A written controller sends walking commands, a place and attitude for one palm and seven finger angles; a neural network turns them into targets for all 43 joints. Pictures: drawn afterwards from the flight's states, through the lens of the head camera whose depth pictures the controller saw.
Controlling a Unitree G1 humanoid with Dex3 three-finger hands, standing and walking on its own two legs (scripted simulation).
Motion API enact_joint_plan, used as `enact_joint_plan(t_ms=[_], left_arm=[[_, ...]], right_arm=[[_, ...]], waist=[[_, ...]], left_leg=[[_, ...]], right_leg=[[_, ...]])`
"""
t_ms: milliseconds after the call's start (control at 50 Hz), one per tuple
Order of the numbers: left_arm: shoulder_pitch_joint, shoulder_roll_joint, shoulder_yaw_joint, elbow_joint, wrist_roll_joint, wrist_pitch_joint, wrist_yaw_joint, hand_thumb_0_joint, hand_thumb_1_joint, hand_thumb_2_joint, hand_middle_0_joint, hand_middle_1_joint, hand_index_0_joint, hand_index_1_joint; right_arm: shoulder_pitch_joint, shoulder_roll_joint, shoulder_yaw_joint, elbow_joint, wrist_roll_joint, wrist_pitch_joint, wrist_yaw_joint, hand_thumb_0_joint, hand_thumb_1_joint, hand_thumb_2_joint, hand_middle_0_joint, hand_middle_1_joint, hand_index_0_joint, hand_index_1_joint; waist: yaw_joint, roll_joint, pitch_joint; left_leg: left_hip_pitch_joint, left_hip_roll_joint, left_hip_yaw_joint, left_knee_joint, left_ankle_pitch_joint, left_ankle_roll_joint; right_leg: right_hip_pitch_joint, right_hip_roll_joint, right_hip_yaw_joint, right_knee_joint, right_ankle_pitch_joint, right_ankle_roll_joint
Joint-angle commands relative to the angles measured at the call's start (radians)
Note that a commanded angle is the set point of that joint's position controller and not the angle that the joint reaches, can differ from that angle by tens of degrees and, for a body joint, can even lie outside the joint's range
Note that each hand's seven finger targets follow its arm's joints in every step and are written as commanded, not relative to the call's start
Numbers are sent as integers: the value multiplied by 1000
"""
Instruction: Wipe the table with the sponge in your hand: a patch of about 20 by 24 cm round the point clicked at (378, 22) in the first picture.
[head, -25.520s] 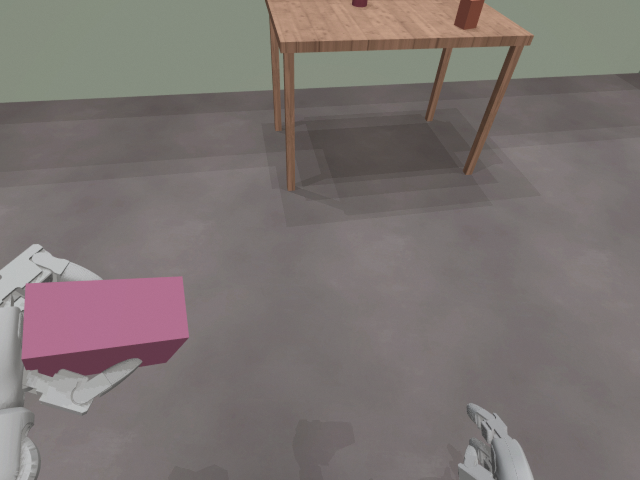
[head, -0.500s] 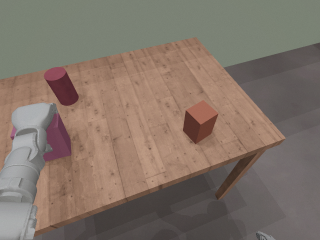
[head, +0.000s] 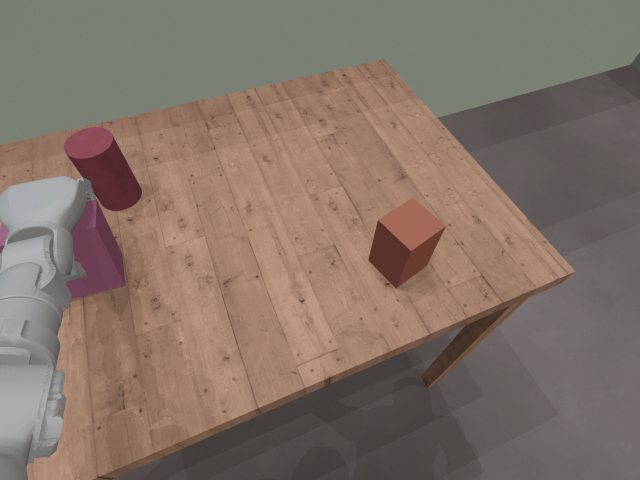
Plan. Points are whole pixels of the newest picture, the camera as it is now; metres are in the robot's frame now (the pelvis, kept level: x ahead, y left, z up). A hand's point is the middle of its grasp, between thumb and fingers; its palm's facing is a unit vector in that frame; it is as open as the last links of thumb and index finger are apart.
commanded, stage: slide across to the middle lane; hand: left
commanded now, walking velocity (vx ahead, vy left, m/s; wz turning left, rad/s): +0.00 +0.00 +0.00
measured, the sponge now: (74, 262) +0.39 +0.36 -0.01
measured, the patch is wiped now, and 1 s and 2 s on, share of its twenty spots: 0.30 0.40 0.55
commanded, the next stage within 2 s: wipe back along the middle lane in 0.58 s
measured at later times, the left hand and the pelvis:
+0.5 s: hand (107, 221) +0.43 +0.30 +0.04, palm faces -0.10 +0.00 -1.00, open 10.1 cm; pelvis +0.02 +0.01 +0.01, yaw +1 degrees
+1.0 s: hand (125, 234) +0.41 +0.27 +0.04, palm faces -0.06 -0.04 -1.00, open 10.2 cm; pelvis +0.03 -0.01 +0.01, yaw +0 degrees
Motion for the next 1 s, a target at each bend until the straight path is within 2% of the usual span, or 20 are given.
enact_joint_plan(t_ms=[0, 40, 80, 100, 180, 360, 420, 460, 520, 560, 580, 620, 660, 720, 760, 840, 860, 920, 960, 980], left_arm=[[-305, 175, -15, -189, 5, 16, 41, 0, 100, 1300, -1200, -1600, -1200, -1600], [-354, 143, -35, -235, -17, 24, 48, 0, 100, 1300, -1200, -1600, -1200, -1600], [-358, 131, -25, -275, -46, 25, 55, 0, 100, 1300, -1200, -1600, -1200, -1600], [-379, 87, -58, -304, -59, 29, 57, 0, 100, 1300, -1200, -1600, -1200, -1600], [-391, 7, -115, -299, -59, 78, 58, 0, 100, 1300, -1200, -1600, -1200, -1600], [-375, 74, -53, -284, -29, 173, 57, 0, 100, 1300, -1200, -1600, -1200, -1600], [-364, -30, -133, -307, -26, 187, 48, 0, 100, 1300, -1200, -1600, -1200, -1600], [-362, 3, -93, -325, -31, 193, 49, 0, 100, 1300, -1200, -1600, -1200, -1600], [-376, -40, -136, -336, -43, 205, 45, 0, 100, 1300, -1200, -1600, -1200, -1600], [-388, 15, -91, -332, -40, 214, 45, 0, 100, 1300, -1200, -1600, -1200, -1600], [-390, -31, -135, -339, -42, 217, 41, 0, 100, 1300, -1200, -1600, -1200, -1600], [-390, -45, -147, -340, -40, 222, 37, 0, 100, 1300, -1200, -1600, -1200, -1600], [-403, -5, -114, -337, -41, 225, 33, 0, 100, 1300, -1200, -1600, -1200, -1600], [-282, -26, -123, -329, -47, 229, 20, 0, 100, 1300, -1200, -1600, -1200, -1600], [-207, 26, -65, -337, -51, 229, 16, 0, 100, 1300, -1200, -1600, -1200, -1600], [-115, -46, -119, -423, -51, 233, 11, 0, 100, 1300, -1200, -1600, -1200, -1600], [-72, -15, -76, -429, -55, 238, 15, 0, 100, 1300, -1200, -1600, -1200, -1600], [-35, -92, -141, -464, -59, 260, 15, 0, 100, 1300, -1200, -1600, -1200, -1600], [-17, -35, -88, -462, -60, 277, 24, 0, 100, 1300, -1200, -1600, -1200, -1600], [-29, -71, -129, -474, -57, 285, 23, 0, 100, 1300, -1200, -1600, -1200, -1600]], right_arm=[[37, -153, -68, -87, -3, -20, -3, 0, -900, -900, 200, 300, 200, 300], [24, -151, -69, -85, -1, -18, -3, 0, -900, -900, 200, 300, 200, 300], [14, -147, -71, -88, 0, -24, -6, 0, -900, -900, 200, 300, 200, 300], [3, -142, -71, -90, 1, -25, -7, 0, -900, -900, 200, 300, 200, 300], [-22, -135, -67, -73, 1, -27, -5, 0, -900, -900, 200, 300, 200, 300], [-79, -136, -42, -92, -8, -3, -5, 0, -900, -900, 200, 300, 200, 300], [-85, -122, -45, -107, -8, -3, 4, 0, -900, -900, 200, 300, 200, 300], [-87, -127, -48, -106, -13, 1, 4, 0, -900, -900, 200, 300, 200, 300], [-90, -121, -45, -107, -12, 4, 1, 0, -900, -900, 200, 300, 200, 300], [-93, -130, -42, -98, -11, 9, -4, 0, -900, -900, 200, 300, 200, 300], [-94, -124, -41, -106, -10, 9, -4, 0, -900, -900, 200, 300, 200, 300], [-95, -122, -41, -101, -9, 10, -5, 0, -900, -900, 200, 300, 200, 300], [-100, -127, -39, -94, -9, 14, -10, 0, -900, -900, 200, 300, 200, 300], [-105, -125, -39, -109, -9, 18, -8, 0, -900, -900, 200, 300, 200, 300], [-114, -135, -38, -114, -9, 23, -6, 0, -900, -900, 200, 300, 200, 300], [-133, -130, -44, -141, -6, 23, 3, 0, -900, -900, 200, 300, 200, 300], [-142, -133, -45, -143, -5, 24, 4, 0, -900, -900, 200, 300, 200, 300], [-161, -128, -44, -155, 0, 22, 10, 0, -900, -900, 200, 300, 200, 300], [-174, -139, -42, -151, 2, 26, 9, 0, -900, -900, 200, 300, 200, 300], [-179, -133, -39, -157, 3, 26, 8, 0, -900, -900, 200, 300, 200, 300]], waist=[[-5, 66, -343], [-20, 48, -333], [-11, 49, -351], [-21, 44, -354], [-22, 66, -303], [20, 18, -330], [10, 41, -337], [17, 47, -358], [-1, 17, -359], [4, -1, -356], [-5, -2, -356], [-6, 4, -357], [-6, 1, -346], [14, -18, -359], [39, -8, -364], [44, -22, -361], [60, -24, -351], [50, -29, -296], [61, -41, -269], [52, -43, -266]], left_leg=[[269, 22, -43, -66, 312, -4], [292, 29, -49, -75, 304, -7], [324, 32, -61, -81, 338, -13], [344, 35, -63, -84, 346, -15], [381, 44, -84, -104, 349, -33], [340, 26, -65, -120, 406, -37], [383, 34, -66, -104, 474, -45], [394, 35, -64, -103, 496, -44], [382, 25, -42, -94, 472, -29], [358, 20, -43, -101, 450, -24], [359, 16, -35, -99, 457, -19], [356, 14, -28, -97, 452, -15], [347, 11, -26, -99, 440, -8], [329, 3, -12, -99, 440, 0], [311, -1, -13, -105, 456, 0], [320, -1, -5, -105, 479, 4], [319, 0, -15, -110, 491, 3], [316, 1, -11, -120, 450, 2], [300, -2, -19, -135, 405, 1], [305, -3, -15, -139, 388, 3]], right_leg=[[131, 8, 3, -41, 166, -61], [121, 9, 3, -51, 152, -58], [134, 9, -2, -52, 156, -59], [130, 9, -3, -55, 160, -55], [91, 9, -15, -57, 127, -59], [220, -1, -7, -60, 220, -66], [195, -1, -16, -54, 235, -61], [214, 0, -8, -58, 257, -64], [245, -5, -4, -62, 311, -57], [271, -6, 3, -63, 330, -61], [280, -8, -1, -62, 346, -56], [286, -11, 4, -64, 368, -56], [302, -12, 13, -69, 385, -58], [355, -18, 15, -67, 438, -55], [394, -21, 29, -65, 483, -62], [409, -25, 29, -62, 524, -57], [414, -21, 33, -63, 518, -62], [379, -20, 20, -73, 462, -58], [377, -17, 25, -81, 413, -63], [375, -17, 17, -82, 389, -59]])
